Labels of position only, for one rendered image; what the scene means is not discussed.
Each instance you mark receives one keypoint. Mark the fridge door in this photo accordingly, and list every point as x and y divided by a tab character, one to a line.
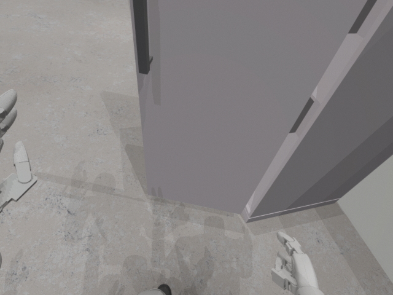
228	80

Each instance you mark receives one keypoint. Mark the left robot hand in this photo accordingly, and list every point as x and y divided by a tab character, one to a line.
15	185

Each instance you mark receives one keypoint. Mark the handle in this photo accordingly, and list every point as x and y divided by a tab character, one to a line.
142	36

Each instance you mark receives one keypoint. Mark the right robot hand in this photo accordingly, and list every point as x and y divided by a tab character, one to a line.
299	270

